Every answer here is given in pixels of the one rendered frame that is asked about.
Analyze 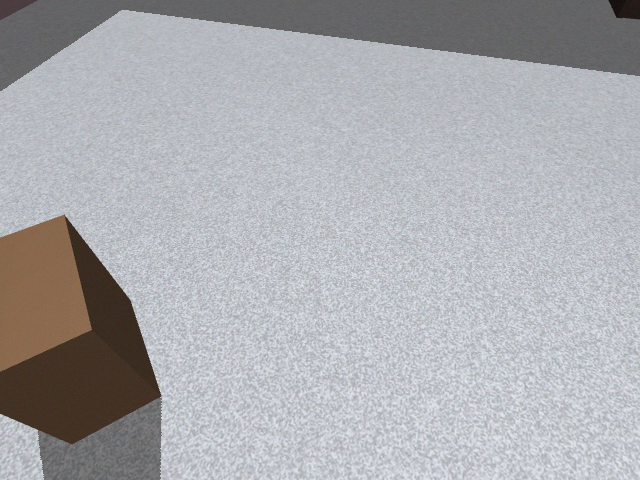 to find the bookshelf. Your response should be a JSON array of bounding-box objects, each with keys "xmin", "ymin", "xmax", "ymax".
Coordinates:
[{"xmin": 608, "ymin": 0, "xmax": 640, "ymax": 19}]

